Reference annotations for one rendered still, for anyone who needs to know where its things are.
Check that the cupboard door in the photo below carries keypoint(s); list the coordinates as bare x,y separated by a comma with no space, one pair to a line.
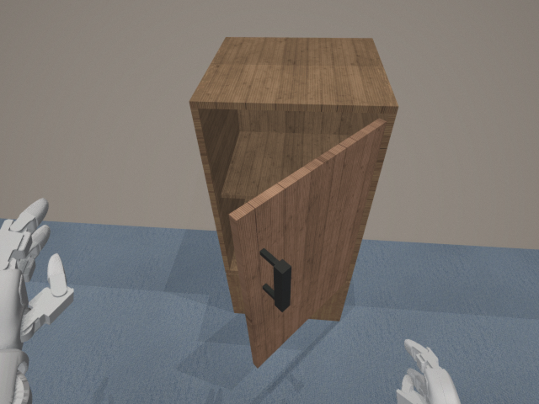
311,219

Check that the right robot hand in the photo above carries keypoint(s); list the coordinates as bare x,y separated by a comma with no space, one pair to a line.
434,387

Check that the handle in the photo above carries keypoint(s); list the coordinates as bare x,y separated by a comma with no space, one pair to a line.
282,281

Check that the left robot hand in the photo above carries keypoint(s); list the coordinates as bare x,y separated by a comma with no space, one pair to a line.
20,244

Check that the robot left forearm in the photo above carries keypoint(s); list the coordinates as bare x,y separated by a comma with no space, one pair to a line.
14,387

